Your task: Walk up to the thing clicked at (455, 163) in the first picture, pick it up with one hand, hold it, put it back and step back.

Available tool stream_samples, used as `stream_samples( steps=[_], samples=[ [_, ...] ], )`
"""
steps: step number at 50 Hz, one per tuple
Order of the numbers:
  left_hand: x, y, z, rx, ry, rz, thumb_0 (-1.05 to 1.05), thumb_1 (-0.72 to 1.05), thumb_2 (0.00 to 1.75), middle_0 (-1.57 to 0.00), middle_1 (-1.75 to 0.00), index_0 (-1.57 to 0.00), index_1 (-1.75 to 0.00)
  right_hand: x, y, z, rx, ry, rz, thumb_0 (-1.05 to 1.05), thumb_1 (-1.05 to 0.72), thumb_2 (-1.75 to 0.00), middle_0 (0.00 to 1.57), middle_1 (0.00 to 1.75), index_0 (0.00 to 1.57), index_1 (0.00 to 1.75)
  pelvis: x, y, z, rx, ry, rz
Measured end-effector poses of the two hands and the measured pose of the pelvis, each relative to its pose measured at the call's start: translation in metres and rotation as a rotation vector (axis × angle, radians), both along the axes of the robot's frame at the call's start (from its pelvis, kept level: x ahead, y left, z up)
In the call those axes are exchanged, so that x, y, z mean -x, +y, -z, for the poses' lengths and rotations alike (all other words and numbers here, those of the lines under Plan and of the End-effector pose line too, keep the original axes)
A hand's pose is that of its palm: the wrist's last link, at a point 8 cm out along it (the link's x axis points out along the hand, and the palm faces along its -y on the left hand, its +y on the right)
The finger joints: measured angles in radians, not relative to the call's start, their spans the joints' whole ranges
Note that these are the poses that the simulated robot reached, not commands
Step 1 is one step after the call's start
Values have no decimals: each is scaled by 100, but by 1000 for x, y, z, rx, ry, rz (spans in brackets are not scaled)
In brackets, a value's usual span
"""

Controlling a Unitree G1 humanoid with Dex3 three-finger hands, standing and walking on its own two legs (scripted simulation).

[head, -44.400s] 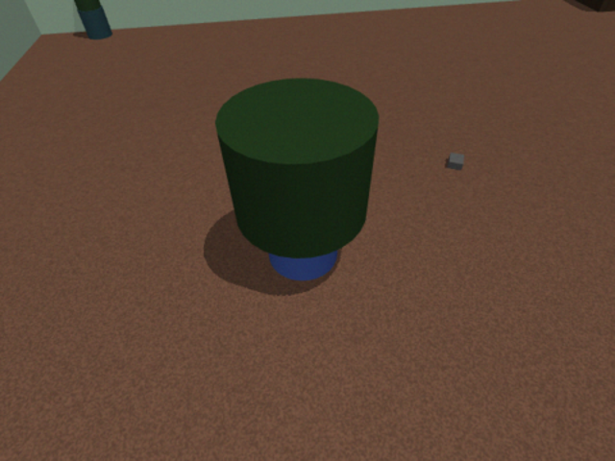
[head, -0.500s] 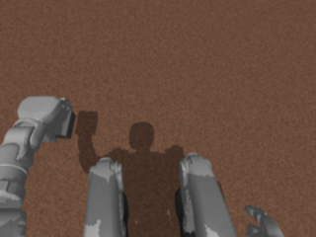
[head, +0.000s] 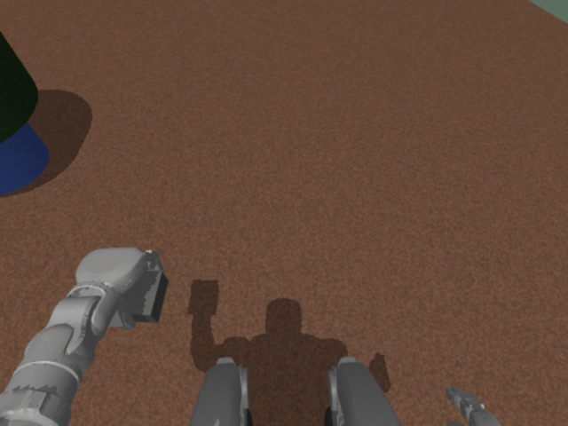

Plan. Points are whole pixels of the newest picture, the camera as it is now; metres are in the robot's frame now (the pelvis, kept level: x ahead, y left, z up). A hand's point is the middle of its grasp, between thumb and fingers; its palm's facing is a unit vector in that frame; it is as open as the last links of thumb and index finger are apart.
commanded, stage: lift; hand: left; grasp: from above
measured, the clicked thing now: (133, 295) +0.35 +0.25 -0.10
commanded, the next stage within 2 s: hold in 0.54 s
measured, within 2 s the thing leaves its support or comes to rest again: neither
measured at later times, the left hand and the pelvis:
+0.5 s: hand (116, 260) +0.35 +0.23 +0.02, palm faces -0.46 -0.03 -0.89, open 9.8 cm; pelvis +0.03 +0.00 +0.09, yaw +0 degrees
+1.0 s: hand (111, 236) +0.36 +0.23 +0.07, palm faces -0.48 -0.02 -0.88, open 9.8 cm; pelvis +0.06 +0.00 +0.12, yaw +0 degrees
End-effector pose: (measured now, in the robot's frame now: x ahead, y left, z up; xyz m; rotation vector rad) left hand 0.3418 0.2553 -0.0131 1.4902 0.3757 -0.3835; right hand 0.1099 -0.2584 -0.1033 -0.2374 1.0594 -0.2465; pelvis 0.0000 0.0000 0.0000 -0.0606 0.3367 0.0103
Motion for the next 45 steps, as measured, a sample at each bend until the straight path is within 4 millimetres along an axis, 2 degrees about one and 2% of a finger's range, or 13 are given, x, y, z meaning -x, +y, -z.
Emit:
stream_samples(
  steps=[9, 22, 32, 45],
  samples=[
    [3, -13, -38, 4, 16, 23, -4, 3, 46, -68, -45, -76, -42, 2, -2, -41, -6, 0, 18, 1, -91, -90, 20, 30, 20, 30, -14, 1, -44, -13, -62, -1],
    [-13, -20, -85, -19, -21, -2, -4, 4, 46, -68, -45, -76, -42, -8, 1, -80, -36, -8, 31, 1, -91, -90, 20, 30, 20, 30, -30, 3, -86, -31, -136, 8],
    [-16, -23, -106, -2, 22, 5, -4, 3, 46, -69, -45, -77, -42, -27, 2, -101, -42, -37, 32, 1, -91, -90, 20, 30, 20, 30, -44, 3, -106, -39, -174, 11],
    [-26, -26, -129, -14, 6, 20, -4, 3, 46, -69, -44, -77, -41, -54, 1, -113, -51, -56, 19, 1, -90, -90, 20, 30, 20, 30, -58, 1, -119, -47, -205, 12]
  ],
)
